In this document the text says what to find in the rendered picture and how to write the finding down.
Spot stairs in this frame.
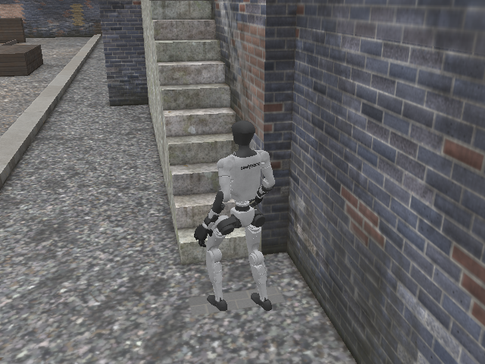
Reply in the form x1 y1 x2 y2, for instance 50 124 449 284
141 0 261 265

